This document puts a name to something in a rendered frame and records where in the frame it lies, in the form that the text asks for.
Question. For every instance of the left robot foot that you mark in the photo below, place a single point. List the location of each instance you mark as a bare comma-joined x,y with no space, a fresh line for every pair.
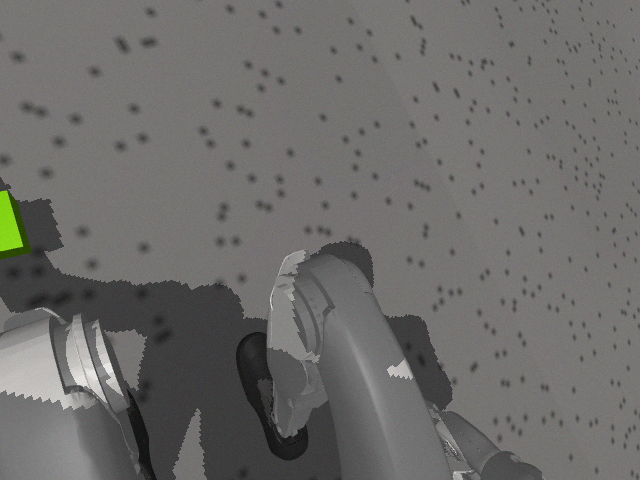
141,437

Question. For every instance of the right robot foot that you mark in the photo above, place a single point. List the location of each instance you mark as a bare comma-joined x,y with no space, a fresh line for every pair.
257,382

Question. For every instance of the right robot arm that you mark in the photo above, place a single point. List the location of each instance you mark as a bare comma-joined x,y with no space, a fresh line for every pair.
506,465

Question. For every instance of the right robot hand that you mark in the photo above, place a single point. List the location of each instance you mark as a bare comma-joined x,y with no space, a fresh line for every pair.
470,447

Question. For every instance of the carton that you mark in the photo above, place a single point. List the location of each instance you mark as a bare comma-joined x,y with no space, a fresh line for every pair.
13,236

